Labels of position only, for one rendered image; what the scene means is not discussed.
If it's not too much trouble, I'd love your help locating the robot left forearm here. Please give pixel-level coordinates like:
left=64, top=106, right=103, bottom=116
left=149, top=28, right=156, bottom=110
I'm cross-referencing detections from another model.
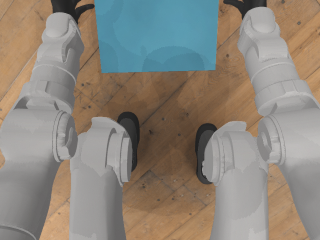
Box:
left=0, top=12, right=85, bottom=158

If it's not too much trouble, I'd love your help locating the carton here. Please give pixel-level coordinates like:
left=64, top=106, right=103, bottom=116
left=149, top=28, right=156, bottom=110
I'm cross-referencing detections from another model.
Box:
left=94, top=0, right=219, bottom=73

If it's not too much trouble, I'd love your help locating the robot foot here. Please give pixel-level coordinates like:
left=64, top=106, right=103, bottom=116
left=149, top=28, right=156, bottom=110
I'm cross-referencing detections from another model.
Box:
left=195, top=123, right=218, bottom=185
left=117, top=111, right=140, bottom=172

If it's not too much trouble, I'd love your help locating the robot right hand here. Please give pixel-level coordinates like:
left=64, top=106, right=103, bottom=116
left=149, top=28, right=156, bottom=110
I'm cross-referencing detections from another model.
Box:
left=223, top=0, right=267, bottom=20

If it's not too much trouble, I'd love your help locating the robot right forearm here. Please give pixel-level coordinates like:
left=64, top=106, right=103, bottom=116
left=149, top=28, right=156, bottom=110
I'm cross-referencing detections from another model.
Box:
left=237, top=6, right=320, bottom=117

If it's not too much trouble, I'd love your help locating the robot left hand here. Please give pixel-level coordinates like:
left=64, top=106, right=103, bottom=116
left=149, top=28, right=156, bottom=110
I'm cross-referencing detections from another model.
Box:
left=50, top=0, right=95, bottom=25

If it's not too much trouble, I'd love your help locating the left robot upper arm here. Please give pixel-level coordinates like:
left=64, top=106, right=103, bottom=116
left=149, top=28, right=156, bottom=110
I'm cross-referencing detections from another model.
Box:
left=0, top=108, right=78, bottom=240

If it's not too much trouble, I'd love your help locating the right robot upper arm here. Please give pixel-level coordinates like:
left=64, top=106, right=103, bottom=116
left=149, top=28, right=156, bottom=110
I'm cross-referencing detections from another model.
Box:
left=256, top=107, right=320, bottom=240

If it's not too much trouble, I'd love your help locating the robot right foot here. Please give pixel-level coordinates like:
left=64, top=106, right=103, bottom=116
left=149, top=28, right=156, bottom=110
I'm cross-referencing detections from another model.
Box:
left=195, top=123, right=218, bottom=185

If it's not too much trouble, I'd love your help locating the robot left foot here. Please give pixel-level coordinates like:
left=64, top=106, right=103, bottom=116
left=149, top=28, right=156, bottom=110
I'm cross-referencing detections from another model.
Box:
left=117, top=111, right=140, bottom=172

